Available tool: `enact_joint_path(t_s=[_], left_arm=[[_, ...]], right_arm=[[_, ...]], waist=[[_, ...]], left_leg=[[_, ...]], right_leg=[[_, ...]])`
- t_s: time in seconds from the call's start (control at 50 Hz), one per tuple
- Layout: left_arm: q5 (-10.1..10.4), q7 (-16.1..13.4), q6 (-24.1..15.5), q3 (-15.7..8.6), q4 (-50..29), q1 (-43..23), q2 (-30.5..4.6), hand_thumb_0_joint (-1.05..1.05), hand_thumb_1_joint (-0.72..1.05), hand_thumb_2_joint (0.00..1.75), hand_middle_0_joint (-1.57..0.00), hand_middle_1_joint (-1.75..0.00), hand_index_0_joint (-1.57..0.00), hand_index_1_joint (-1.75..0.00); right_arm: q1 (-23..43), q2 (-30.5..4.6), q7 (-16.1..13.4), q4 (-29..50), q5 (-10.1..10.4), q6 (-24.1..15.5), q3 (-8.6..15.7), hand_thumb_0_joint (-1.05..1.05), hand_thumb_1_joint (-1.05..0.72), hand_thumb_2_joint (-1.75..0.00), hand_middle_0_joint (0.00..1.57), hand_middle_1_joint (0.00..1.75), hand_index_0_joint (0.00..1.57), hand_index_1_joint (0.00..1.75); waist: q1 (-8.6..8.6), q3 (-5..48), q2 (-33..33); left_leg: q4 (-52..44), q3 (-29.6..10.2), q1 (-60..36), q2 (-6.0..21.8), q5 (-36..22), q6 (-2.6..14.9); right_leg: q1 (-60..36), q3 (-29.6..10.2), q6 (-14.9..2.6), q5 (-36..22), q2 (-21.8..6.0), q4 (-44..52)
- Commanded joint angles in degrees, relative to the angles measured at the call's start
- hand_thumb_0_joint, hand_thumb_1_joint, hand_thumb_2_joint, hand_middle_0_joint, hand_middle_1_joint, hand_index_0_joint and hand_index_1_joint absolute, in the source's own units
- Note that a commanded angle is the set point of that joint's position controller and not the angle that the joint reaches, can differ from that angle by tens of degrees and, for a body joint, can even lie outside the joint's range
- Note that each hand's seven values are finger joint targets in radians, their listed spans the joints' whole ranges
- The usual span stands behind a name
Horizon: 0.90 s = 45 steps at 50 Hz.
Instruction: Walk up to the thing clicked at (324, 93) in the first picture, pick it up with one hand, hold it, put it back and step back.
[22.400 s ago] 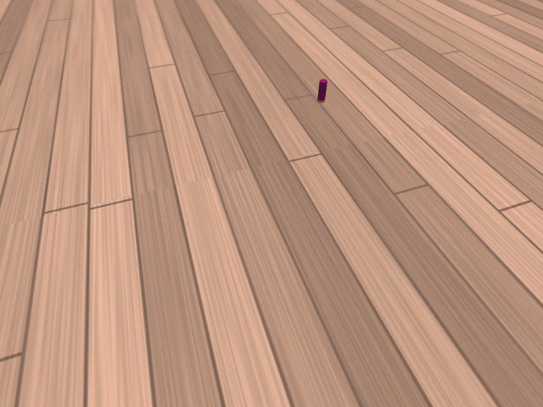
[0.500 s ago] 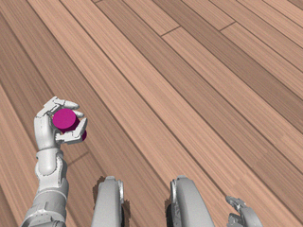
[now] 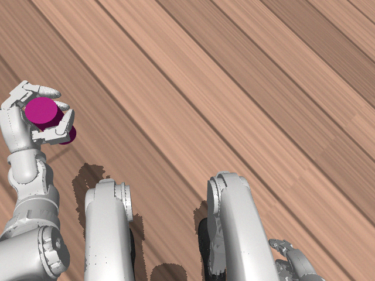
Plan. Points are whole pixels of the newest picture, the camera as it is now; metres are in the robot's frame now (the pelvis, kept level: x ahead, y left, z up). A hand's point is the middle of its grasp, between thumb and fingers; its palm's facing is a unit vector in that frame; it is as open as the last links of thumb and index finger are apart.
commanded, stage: crouch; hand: left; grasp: from the side
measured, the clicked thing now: (54, 123) +0.45 +0.26 -0.07
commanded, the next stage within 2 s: lower in 0.66 s
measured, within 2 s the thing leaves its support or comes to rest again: neither
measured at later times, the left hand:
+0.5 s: hand (66, 129) +0.45 +0.25 -0.13, palm faces +0.26 -0.96 -0.03, open 7.0 cm
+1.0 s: hand (75, 137) +0.46 +0.25 -0.20, palm faces +0.27 -0.96 -0.02, open 7.0 cm
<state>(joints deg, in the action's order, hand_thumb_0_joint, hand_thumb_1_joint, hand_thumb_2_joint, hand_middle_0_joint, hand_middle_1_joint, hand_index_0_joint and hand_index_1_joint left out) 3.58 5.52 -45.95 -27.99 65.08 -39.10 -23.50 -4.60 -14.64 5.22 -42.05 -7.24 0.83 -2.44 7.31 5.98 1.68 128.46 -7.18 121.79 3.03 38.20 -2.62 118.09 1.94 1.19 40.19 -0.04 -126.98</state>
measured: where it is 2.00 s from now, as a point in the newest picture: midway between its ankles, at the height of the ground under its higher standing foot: (169, 270)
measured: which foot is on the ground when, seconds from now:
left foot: down 0.00-1.00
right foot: down 0.00-1.00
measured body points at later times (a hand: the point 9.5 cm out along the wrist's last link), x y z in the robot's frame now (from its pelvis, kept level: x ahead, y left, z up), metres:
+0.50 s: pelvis +0.00 +0.00 -0.07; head +0.21 +0.07 +0.32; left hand +0.43 +0.30 -0.13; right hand +0.10 -0.27 -0.18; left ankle +0.09 +0.14 -0.35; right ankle +0.09 -0.13 -0.35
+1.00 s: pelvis +0.00 +0.01 -0.09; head +0.23 +0.10 +0.28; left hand +0.44 +0.30 -0.19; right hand +0.11 -0.26 -0.17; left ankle +0.09 +0.14 -0.35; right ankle +0.09 -0.13 -0.35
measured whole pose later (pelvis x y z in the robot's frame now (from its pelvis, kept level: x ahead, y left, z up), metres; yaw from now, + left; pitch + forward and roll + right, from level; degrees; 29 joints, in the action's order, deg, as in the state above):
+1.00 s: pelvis +0.00 +0.01 -0.09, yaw -7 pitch +21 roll -11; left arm 4.3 3.7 -50.1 -32.1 69.1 -36.9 -34.6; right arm 2.5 -18.3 7.7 -37.7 -13.6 3.3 -15.1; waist 11.7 -7.9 7.2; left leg 147.6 -16.0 130.7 1.8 39.6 -2.9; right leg 123.8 7.1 3.4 39.2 2.8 -140.3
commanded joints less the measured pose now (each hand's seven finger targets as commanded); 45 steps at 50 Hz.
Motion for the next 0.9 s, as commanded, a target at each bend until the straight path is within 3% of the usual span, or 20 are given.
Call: enact_joint_path(t_s=[0.0, 0.04, 0.1, 0.14, 0.18, 0.22, 0.24, 0.28, 0.3, 0.32, 0.42, 0.46, 0.5, 0.56, 0.74, 0.84, 0.86, 0.88], left_arm=[[1.13, 0.52, -4.59, -2.81, -12.94, -18.51, -13.96, 0.0, 0.4, 1.26, -1.23, -1.33, -1.23, -1.34], [0.97, 0.96, -4.1, -2.36, -11.24, -17.65, -13.82, 0.0, 0.4, 1.25, -1.22, -1.32, -1.22, -1.32], [1.33, 1.26, -4.2, -3.37, -12.4, -18.16, -14.48, 0.0, 0.43, 1.25, -1.2, -1.3, -1.2, -1.31], [1.67, 1.37, -4.01, -4.55, -11.96, -16.03, -15.87, 0.0, 0.42, 1.24, -1.21, -1.31, -1.22, -1.32], [1.42, 1.49, -4.25, -4.15, -12.81, -18.42, -16.63, 0.0, 0.42, 1.25, -1.21, -1.32, -1.22, -1.33], [1.27, 1.19, -4.26, -5.04, -12.14, -16.73, -17.66, 0.0, 0.42, 1.25, -1.21, -1.32, -1.21, -1.32], [1.27, 1.38, -4.17, -3.38, -11.18, -16.4, -15.31, 0.0, 0.44, 1.24, -1.2, -1.31, -1.21, -1.31], [1.16, 1.03, -4.57, -4.83, -12.68, -17.41, -17.97, 0.0, 0.47, 1.25, -1.22, -1.32, -1.22, -1.32], [1.21, 1.16, -4.33, -4.05, -9.99, -14.66, -16.71, 0.0, 0.46, 1.25, -1.2, -1.32, -1.21, -1.32], [1.06, 1.23, -4.76, -4.69, -13.23, -17.58, -18.85, 0.0, 0.47, 1.26, -1.22, -1.33, -1.22, -1.33], [1.92, 1.48, -4.89, -4.32, -11.52, -15.01, -17.78, 0.0, 0.49, 1.26, -1.23, -1.34, -1.24, -1.34], [1.57, 1.28, -5.2, -5.0, -12.76, -15.34, -19.76, 0.0, 0.46, 1.28, -1.24, -1.35, -1.25, -1.35], [1.5, 1.62, -5.01, -3.95, -11.01, -12.82, -17.94, 0.0, 0.48, 1.28, -1.25, -1.36, -1.26, -1.36], [1.38, 1.07, -5.41, -5.45, -12.24, -13.12, -19.93, 0.0, 0.49, 1.29, -1.25, -1.36, -1.26, -1.36], [1.58, 0.49, -6.23, -4.67, -12.87, -13.21, -21.23, 0.0, 0.51, 1.28, -1.27, -1.36, -1.28, -1.36], [2.23, -0.65, -6.93, -3.81, -6.18, -10.22, -18.48, 0.0, 0.44, 1.28, -1.31, -1.42, -1.32, -1.41], [1.93, -1.11, -7.54, -5.27, -7.24, -10.45, -21.56, 0.0, 0.45, 1.27, -1.3, -1.41, -1.31, -1.4], [1.76, -1.52, -8.11, -5.6, -6.97, -11.72, -22.68, 0.0, 0.44, 1.27, -1.31, -1.42, -1.33, -1.41]], right_arm=[[-6.51, -12.86, -0.4, 3.33, -0.45, -0.57, 3.33, 0.0, -0.92, -0.91, 0.2, 0.3, 0.2, 0.3], [-6.04, -13.1, -0.35, 3.2, -0.55, -0.33, 2.93, 0.0, -0.91, -0.91, 0.2, 0.3, 0.2, 0.3], [-6.6, -13.79, -0.36, 2.84, -0.94, 0.14, 2.36, 0.0, -0.91, -0.91, 0.2, 0.3, 0.2, 0.3], [-5.79, -14.06, -0.43, 3.33, -1.02, 0.27, 1.99, 0.0, -0.91, -0.91, 0.2, 0.3, 0.2, 0.3], [-5.36, -14.35, -0.39, 3.49, -1.29, 0.56, 1.49, 0.0, -0.91, -0.91, 0.2, 0.3, 0.2, 0.3], [-5.31, -14.53, -0.28, 3.15, -1.59, 0.69, 0.97, 0.0, -0.9, -0.91, 0.2, 0.3, 0.2, 0.3], [-4.97, -14.57, -0.18, 2.85, -1.84, 0.8, 0.85, 0.0, -0.9, -0.91, 0.2, 0.3, 0.2, 0.3], [-4.51, -15.21, -0.15, 3.73, -2.14, 0.88, 0.29, 0.0, -0.9, -0.91, 0.2, 0.3, 0.2, 0.3], [-4.55, -15.23, -0.04, 2.69, -2.07, 1.06, 0.1, 0.0, -0.9, -0.91, 0.2, 0.3, 0.2, 0.3], [-3.93, -15.81, 0.08, 3.9, -2.34, 0.96, 0.01, 0.0, -0.9, -0.9, 0.2, 0.3, 0.2, 0.3], [-3.83, -16.52, 0.42, 3.21, -3.11, 1.08, -1.05, 0.0, -0.9, -0.91, 0.2, 0.3, 0.2, 0.3], [-3.68, -16.68, 0.55, 3.31, -3.56, 1.42, -1.48, 0.0, -0.91, -0.91, 0.2, 0.3, 0.2, 0.3], [-2.99, -17.18, 0.71, 3.74, -3.73, 1.41, -1.59, 0.0, -0.91, -0.91, 0.2, 0.3, 0.2, 0.3], [-2.59, -18.1, 0.9, 3.99, -4.34, 1.72, -2.29, 0.0, -0.91, -0.91, 0.2, 0.3, 0.2, 0.3], [-0.74, -18.91, 1.44, 5.07, -5.17, 1.94, -3.84, 0.0, -0.91, -0.91, 0.2, 0.3, 0.2, 0.3], [-0.12, -19.53, 1.78, 5.04, -5.67, 2.1, -5.68, 0.0, -0.92, -0.91, 0.2, 0.3, 0.2, 0.3], [1.05, -19.74, 1.7, 5.87, -5.9, 2.03, -6.0, 0.0, -0.91, -0.91, 0.2, 0.3, 0.2, 0.3], [0.57, -19.91, 1.71, 5.73, -6.24, 2.19, -6.59, 0.0, -0.92, -0.91, 0.2, 0.3, 0.2, 0.3]], waist=[[-0.27, 38.61, -11.14], [-0.01, 36.35, -11.45], [0.67, 35.73, -10.81], [0.14, 35.33, -10.04], [1.27, 33.69, -10.48], [0.71, 32.77, -11.0], [1.39, 31.46, -11.37], [1.6, 31.48, -11.8], [1.47, 29.79, -10.83], [1.92, 30.21, -12.15], [2.2, 29.2, -12.4], [2.22, 30.79, -13.32], [2.46, 29.21, -13.12], [2.74, 29.41, -14.99], [3.89, 26.9, -15.22], [5.78, 22.89, -12.76], [5.05, 22.74, -13.25], [5.73, 23.3, -13.42]], left_leg=[[-12.42, 4.98, -24.56, -1.62, -4.96, 2.8], [-11.18, 4.86, -22.5, -1.6, -3.87, 2.77], [-9.0, 4.2, -21.23, -1.5, -4.97, 2.76], [-7.72, 4.28, -19.31, -1.54, -4.5, 2.92], [-6.4, 4.05, -17.4, -1.44, -3.55, 3.04], [-5.82, 3.75, -16.79, -1.27, -3.29, 2.84], [-5.66, 3.43, -17.26, -1.24, -2.37, 2.78], [-4.81, 3.16, -15.9, -1.23, -2.22, 2.82], [-4.7, 2.99, -15.5, -1.17, -1.83, 2.8], [-4.24, 2.79, -15.35, -1.08, -1.42, 2.73], [-2.11, 2.25, -14.97, -1.01, -3.04, 2.56], [-0.98, 2.12, -15.68, -0.84, -5.07, 2.45], [-0.71, 1.83, -15.57, -0.83, -6.11, 2.3], [-0.19, 0.89, -17.65, -0.66, -7.69, 1.93], [1.46, 0.22, -14.41, -0.53, -5.22, 2.12], [2.46, -1.08, -13.69, -0.48, -4.76, 2.02], [2.78, -1.05, -13.18, -0.38, -4.77, 2.08], [3.26, -1.28, -13.63, -0.33, -5.08, 2.15]], right_leg=[[-17.47, 4.13, -2.85, -8.45, 1.59, 12.13], [-15.36, 4.47, -2.9, -7.74, 1.68, 10.81], [-14.74, 5.17, -2.76, -9.15, 1.93, 9.07], [-14.81, 5.24, -2.66, -8.7, 2.17, 8.4], [-13.98, 5.36, -2.52, -8.5, 2.26, 7.67], [-13.56, 5.83, -2.62, -8.06, 2.56, 6.75], [-11.73, 6.21, -2.61, -7.46, 2.5, 6.61], [-12.79, 6.52, -2.49, -7.69, 2.59, 6.03], [-11.53, 6.91, -2.46, -7.02, 2.71, 5.67], [-11.59, 7.1, -2.52, -6.97, 2.8, 5.27], [-11.61, 7.74, -2.44, -8.9, 3.05, 3.53], [-12.93, 7.74, -2.31, -10.72, 3.25, 3.0], [-11.87, 8.2, -2.47, -11.59, 3.25, 2.16], [-11.36, 8.95, -2.58, -12.83, 3.26, 0.87], [-11.99, 9.66, -2.35, -11.45, 3.56, 0.31], [-10.81, 10.96, -2.2, -11.31, 3.83, -0.16], [-11.03, 11.0, -2.26, -11.15, 4.0, -0.27], [-11.96, 11.07, -2.1, -11.61, 4.02, -0.14]])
